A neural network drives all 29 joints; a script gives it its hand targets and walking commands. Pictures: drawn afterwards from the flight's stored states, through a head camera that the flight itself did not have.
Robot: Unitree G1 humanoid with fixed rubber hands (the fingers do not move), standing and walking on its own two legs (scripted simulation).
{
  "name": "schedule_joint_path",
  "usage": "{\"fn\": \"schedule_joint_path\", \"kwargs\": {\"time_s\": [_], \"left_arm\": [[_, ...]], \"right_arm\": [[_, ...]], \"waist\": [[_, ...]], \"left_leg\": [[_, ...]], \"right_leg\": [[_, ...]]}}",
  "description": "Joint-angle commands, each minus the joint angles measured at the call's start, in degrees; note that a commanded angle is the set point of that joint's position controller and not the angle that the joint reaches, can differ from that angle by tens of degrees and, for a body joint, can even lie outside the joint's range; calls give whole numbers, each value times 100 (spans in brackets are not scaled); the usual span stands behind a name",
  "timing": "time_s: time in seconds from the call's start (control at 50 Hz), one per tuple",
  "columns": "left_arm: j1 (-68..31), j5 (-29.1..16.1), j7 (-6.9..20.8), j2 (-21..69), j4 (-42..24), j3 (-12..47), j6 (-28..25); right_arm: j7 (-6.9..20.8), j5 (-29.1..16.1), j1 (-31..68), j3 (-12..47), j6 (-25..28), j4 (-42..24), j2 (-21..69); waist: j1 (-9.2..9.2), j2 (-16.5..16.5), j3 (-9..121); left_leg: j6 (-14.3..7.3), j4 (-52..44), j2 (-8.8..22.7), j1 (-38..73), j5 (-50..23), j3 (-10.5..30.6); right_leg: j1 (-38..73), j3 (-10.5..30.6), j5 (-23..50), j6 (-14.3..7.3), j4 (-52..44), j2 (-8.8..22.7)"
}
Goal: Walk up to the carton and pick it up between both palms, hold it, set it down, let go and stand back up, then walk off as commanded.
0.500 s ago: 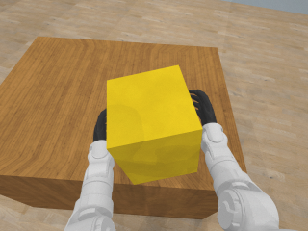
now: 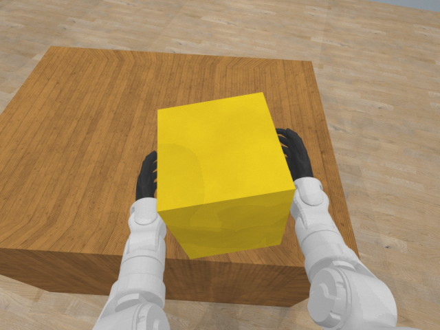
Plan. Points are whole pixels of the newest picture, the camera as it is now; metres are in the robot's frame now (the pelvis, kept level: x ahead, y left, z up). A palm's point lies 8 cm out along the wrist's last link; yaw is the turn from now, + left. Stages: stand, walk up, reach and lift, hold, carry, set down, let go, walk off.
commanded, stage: set down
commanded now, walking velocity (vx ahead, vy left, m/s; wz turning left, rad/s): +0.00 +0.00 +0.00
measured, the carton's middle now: (223, 182) +0.40 +0.03 +0.00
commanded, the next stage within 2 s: none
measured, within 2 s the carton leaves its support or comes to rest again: rests again in 0.22 s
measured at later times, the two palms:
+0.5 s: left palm (152, 192) +0.36 +0.16 +0.00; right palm (301, 178) +0.40 -0.13 +0.02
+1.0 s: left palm (153, 192) +0.37 +0.16 -0.01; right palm (300, 179) +0.41 -0.13 +0.01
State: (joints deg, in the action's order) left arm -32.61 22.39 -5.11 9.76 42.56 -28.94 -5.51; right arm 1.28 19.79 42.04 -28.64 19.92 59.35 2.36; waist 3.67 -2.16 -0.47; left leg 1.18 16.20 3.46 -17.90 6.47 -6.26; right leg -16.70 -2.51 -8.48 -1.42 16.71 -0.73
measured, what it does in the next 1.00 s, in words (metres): stands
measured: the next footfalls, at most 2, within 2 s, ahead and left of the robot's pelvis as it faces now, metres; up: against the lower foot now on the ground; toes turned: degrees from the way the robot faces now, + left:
none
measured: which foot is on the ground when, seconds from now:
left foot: down 0.00-1.00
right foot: down 0.00-1.00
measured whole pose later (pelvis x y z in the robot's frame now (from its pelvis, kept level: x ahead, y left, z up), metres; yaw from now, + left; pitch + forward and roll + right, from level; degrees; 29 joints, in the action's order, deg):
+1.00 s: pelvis -0.01 +0.00 +0.00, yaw -1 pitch +13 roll +0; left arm -37.6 20.6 -7.4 7.5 52.2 -29.3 -17.2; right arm -1.3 15.4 43.6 -25.3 21.6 64.0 -0.5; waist 4.2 -2.4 0.3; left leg 1.1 19.7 4.4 -25.5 6.9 -6.8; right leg -24.1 -2.4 -8.5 -1.7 19.5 -1.3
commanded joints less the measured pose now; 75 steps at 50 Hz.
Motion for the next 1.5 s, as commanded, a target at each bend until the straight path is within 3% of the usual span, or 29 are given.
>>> {"fn": "schedule_joint_path", "kwargs": {"time_s": [0.0,0.04,0.12,0.14,0.18,0.3,0.34,0.36,0.38,0.44,0.46,0.48,0.58,0.76,0.8,0.84,0.88,0.94,0.96,0.98,1.04,1.1,1.12,1.18,1.26,1.3,1.32,1.42,1.48], "left_arm": [[-2946,174,342,2175,-461,1462,-424],[-2697,196,364,2254,-217,1395,-417],[-2646,245,400,2159,-67,1311,-510],[-2802,173,405,2183,-293,1449,-584],[-2561,246,423,2138,-15,1292,-604],[-2543,237,506,2127,268,1227,-793],[-2301,337,534,2031,328,1056,-823],[-2464,217,526,2097,340,1230,-875],[-2406,332,553,2033,489,1104,-884],[-2501,326,456,2035,215,1233,-1017],[-2387,316,472,2127,354,1280,-1015],[-2269,364,473,2054,565,1073,-1001],[-2082,284,427,2163,588,1234,-1046],[-2101,252,241,1524,747,784,-1173],[-2080,266,195,1237,765,662,-1163],[-2250,183,75,1189,489,768,-1241],[-2074,141,25,773,648,622,-1222],[-2289,-61,-66,533,769,634,-1266],[-2290,-153,-130,177,745,563,-1310],[-2230,-384,-230,-190,810,751,-1359],[-2476,-729,-508,-694,836,786,-1396],[-2854,-1091,-581,-445,1195,1072,-1441],[-2824,-1279,-608,-910,1404,1116,-1509],[-2955,-1603,-726,-1294,1603,1290,-1663],[-3186,-2178,-695,-1440,1987,1567,-1923],[-3203,-2257,-621,-1509,2165,1637,-1948],[-3172,-2343,-601,-1707,2369,1655,-1961],[-2976,-2653,-412,-1649,2323,1901,-1959],[-3028,-2749,-400,-1711,2146,2169,-2006]], "right_arm": [[654,373,2134,1336,-82,304,2536],[629,413,2241,1366,-49,128,2602],[635,448,2181,1378,-2,63,2626],[625,447,2236,1366,60,84,2563],[610,484,2158,1442,60,87,2662],[512,613,2042,1438,170,117,2786],[497,540,2063,1573,205,-16,2874],[477,633,1945,1463,197,150,2741],[471,606,2021,1405,194,162,2812],[496,559,2066,1454,301,35,2726],[499,559,1948,1383,316,237,2741],[486,587,1922,1408,272,270,2645],[487,518,1977,1492,365,158,2566],[337,331,2011,1176,292,363,1936],[299,258,2048,1115,269,322,1693],[245,202,2024,1026,267,351,1455],[183,-36,1959,1158,261,360,1113],[31,-231,2203,1203,200,333,783],[41,-462,2303,1399,217,129,555],[-60,-751,2244,1513,280,155,-75],[-216,-1367,2431,1895,162,530,-674],[-326,-1803,2830,2215,124,763,-606],[-358,-1987,2912,2333,198,711,-1043],[-488,-2494,3099,2599,295,1064,-1701],[-516,-3032,3494,3047,397,1151,-1907],[-511,-3125,3506,3139,452,1328,-2121],[-514,-3232,3490,3183,493,1598,-2257],[-457,-3611,3444,3421,671,1996,-2565],[-308,-3872,3491,3420,824,2129,-2698]], "waist": [[184,186,3032],[217,-78,3028],[274,-59,2963],[158,-67,3131],[263,-137,2926],[134,-226,2934],[323,-360,2834],[70,-233,2841],[195,-141,2770],[255,105,3085],[147,64,2997],[289,-45,2730],[272,71,2903],[285,-136,2603],[391,-40,2630],[316,108,3030],[436,39,3044],[271,-44,3135],[535,23,3382],[419,22,3663],[572,177,3890],[453,-7,4032],[491,-99,4332],[457,117,5060],[484,-117,5431],[320,-83,5575],[375,-57,5585],[137,6,5596],[155,378,5717]], "left_leg": [[-20,165,-173,1171,-1620,-300],[-81,143,-156,958,-1581,-295],[-107,112,-205,605,-1382,-343],[-104,106,-194,603,-1444,-310],[-150,78,-203,402,-1310,-349],[-191,14,-254,-32,-1021,-342],[-242,16,-259,-159,-1016,-357],[-194,0,-270,-87,-971,-338],[-220,-2,-284,-202,-886,-331],[-147,83,-227,65,-1182,-323],[-133,104,-264,6,-1213,-324],[-177,96,-237,0,-1208,-307],[-131,228,-196,147,-1449,-256],[-206,247,-216,127,-1365,-202],[-190,238,-225,100,-1242,-245],[-162,306,-197,146,-1332,-242],[-150,410,-223,139,-1590,-281],[-179,464,-274,-239,-1291,-227],[-176,492,-270,-306,-1297,-284],[-148,591,-254,-348,-1396,-258],[-70,779,-223,-394,-1494,-249],[4,1041,-246,-519,-1369,-198],[6,1139,-244,-627,-1461,-228],[215,1461,-215,-469,-1882,-183],[303,1890,-213,-669,-2162,-91],[369,2009,-180,-561,-2276,-25],[387,2137,-179,-537,-2348,-37],[472,2399,-178,-207,-2735,56],[613,2569,-162,74,-3208,155]], "right_leg": [[1061,-209,1661,148,110,-41],[1227,-183,1850,190,169,-70],[1429,-132,1900,210,253,-8],[1430,-138,2070,239,292,1],[1608,-51,2157,275,324,55],[1914,-16,2422,350,456,114],[2033,70,2591,388,546,143],[1944,9,2565,416,497,146],[1897,49,2386,392,498,174],[1652,-10,2264,284,493,91],[1637,-8,2306,311,443,104],[1620,-3,2200,281,430,93],[1364,-59,2219,219,477,13],[1177,42,1838,196,301,-26],[1049,43,1521,178,283,-12],[917,8,1412,150,274,-51],[1018,86,1739,133,343,-43],[1155,164,1730,204,433,-22],[1197,216,1659,188,507,-3],[1168,236,1874,200,584,-36],[793,300,1728,175,680,-139],[424,236,1445,139,764,-189],[471,307,1660,152,875,-197],[216,255,2003,108,1113,-284],[-279,248,2034,106,1474,-326],[-473,200,2122,141,1552,-365],[-632,178,2045,105,1632,-378],[-1134,91,2369,199,1721,-404],[-1705,-30,2071,130,1789,-488]]}}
